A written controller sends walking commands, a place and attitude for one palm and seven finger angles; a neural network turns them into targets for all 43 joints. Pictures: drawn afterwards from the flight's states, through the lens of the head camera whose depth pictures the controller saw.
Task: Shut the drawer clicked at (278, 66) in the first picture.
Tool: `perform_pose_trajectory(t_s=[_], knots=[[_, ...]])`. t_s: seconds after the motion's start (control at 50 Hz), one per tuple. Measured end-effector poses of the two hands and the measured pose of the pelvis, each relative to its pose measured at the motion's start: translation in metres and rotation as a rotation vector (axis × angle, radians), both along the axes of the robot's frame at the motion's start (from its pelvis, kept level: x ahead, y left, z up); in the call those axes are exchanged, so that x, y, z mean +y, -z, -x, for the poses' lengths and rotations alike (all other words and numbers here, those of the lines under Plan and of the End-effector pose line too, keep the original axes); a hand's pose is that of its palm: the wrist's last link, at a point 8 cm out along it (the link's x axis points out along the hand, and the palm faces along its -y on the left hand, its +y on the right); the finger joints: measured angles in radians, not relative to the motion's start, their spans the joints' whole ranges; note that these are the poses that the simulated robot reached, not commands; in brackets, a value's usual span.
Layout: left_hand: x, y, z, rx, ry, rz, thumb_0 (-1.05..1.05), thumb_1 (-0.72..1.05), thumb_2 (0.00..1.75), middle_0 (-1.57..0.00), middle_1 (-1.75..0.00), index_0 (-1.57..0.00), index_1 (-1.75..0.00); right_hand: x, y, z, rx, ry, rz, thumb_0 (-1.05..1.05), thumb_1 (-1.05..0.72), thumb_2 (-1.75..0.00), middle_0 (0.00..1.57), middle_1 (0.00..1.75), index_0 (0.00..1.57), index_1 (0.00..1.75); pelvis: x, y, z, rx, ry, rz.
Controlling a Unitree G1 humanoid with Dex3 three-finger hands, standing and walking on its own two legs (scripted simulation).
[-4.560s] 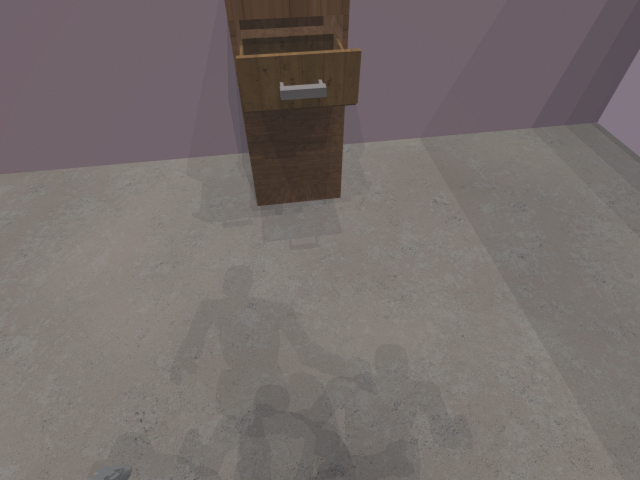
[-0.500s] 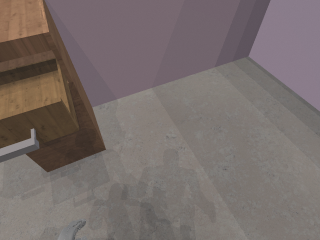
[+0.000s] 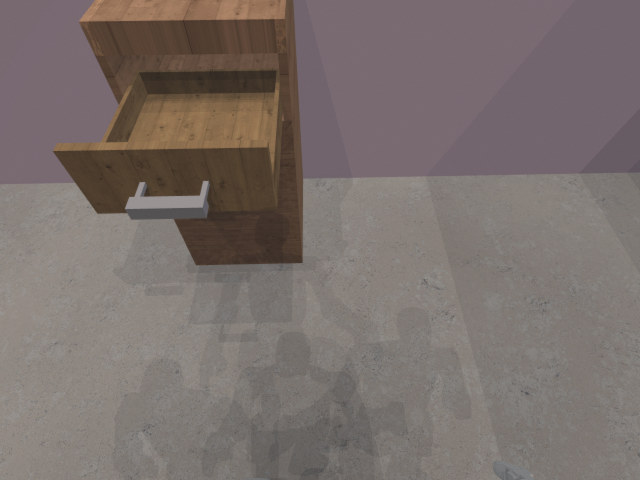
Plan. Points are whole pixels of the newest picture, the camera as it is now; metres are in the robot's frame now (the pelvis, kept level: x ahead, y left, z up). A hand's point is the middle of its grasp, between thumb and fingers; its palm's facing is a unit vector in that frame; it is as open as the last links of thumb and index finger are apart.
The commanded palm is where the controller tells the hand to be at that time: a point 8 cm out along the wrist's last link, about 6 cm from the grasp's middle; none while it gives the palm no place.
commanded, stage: turn to face it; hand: left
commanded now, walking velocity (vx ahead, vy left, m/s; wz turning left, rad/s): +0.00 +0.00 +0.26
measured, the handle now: (171, 197) +0.53 +0.33 -0.04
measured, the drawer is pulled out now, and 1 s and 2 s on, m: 0.30 0.30 0.30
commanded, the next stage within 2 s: take the last steps up to it in 0.06 s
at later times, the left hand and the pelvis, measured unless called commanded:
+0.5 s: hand out of the picture +0.03 +0.18 -0.15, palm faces +0.19 -0.95 -0.24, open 7.3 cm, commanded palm none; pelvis +0.02 -0.01 +0.00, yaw +7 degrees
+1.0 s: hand out of the picture +0.04 +0.23 -0.18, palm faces +0.24 -0.96 -0.15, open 7.3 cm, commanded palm none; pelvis +0.15 +0.09 +0.00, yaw +8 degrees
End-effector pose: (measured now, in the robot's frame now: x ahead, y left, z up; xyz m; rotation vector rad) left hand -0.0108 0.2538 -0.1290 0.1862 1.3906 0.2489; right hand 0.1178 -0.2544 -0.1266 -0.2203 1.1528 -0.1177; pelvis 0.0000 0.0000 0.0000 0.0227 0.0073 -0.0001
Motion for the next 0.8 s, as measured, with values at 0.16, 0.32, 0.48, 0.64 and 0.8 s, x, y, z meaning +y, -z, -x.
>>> perform_pose_trajectory(t_s=[0.16, 0.32, 0.48, 0.64, 0.8], knots=[[0.026, 0.009, 0.021, 0.034, -0.083, 0.012, 0.01, 0.91, 0.9, -0.2, -0.3, -0.2, -0.3, 0.039, -0.016, -0.019, -0.063, -0.084, 0.018, 0.0, -0.91, -0.9, 0.2, 0.3, 0.2, 0.3, 0.015, -0.003, 0.002, -0.024, -0.046, 0.023], [0.007, -0.004, -0.016, -0.092, -0.043, 0.024, 0.0, 0.91, 0.9, -0.2, -0.3, -0.2, -0.3, 0.038, -0.002, 0.014, -0.012, -0.054, -0.039, 0.0, -0.9, -0.9, 0.2, 0.3, 0.21, 0.3, 0.008, -0.007, 0.002, -0.032, -0.066, 0.013], [-0.029, -0.012, -0.032, -0.198, -0.065, 0.008, 0.0, 0.91, 0.9, -0.2, -0.3, -0.2, -0.3, 0.01, 0.028, 0.056, 0.167, -0.034, -0.075, 0.0, -0.91, -0.9, 0.2, 0.3, 0.2, 0.3, -0.012, -0.001, -0.016, -0.048, -0.125, 0.006], [-0.056, -0.017, 0.012, -0.009, -0.153, 0.068, 0.0, 0.91, 0.9, -0.2, -0.3, -0.2, -0.3, 0.009, 0.01, 0.035, 0.205, -0.023, -0.075, 0.0, -0.91, -0.9, 0.19, 0.3, 0.2, 0.3, -0.007, -0.018, -0.05, -0.039, -0.151, -0.008], [-0.055, -0.008, 0.033, 0.146, -0.262, 0.145, 0.0, 0.91, 0.9, -0.2, -0.3, -0.2, -0.3, 0.053, 0.008, -0.039, 0.203, -0.109, -0.058, 0.0, -0.91, -0.9, 0.19, 0.3, 0.2, 0.3, 0.025, -0.012, -0.092, -0.018, -0.183, 0.021]])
